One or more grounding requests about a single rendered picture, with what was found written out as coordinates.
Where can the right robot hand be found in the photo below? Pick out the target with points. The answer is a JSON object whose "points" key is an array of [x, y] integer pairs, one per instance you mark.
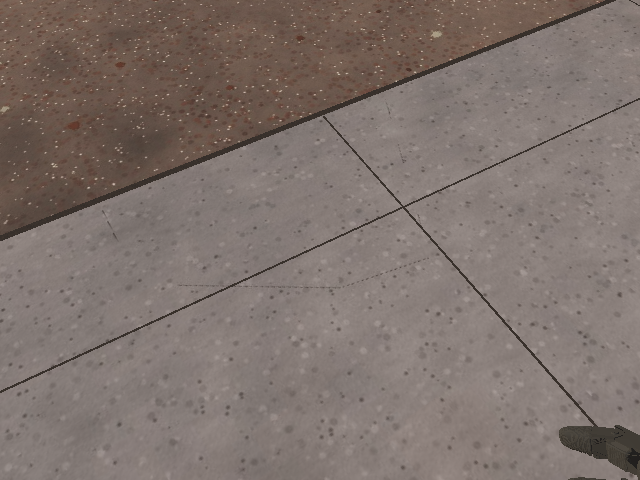
{"points": [[620, 446]]}

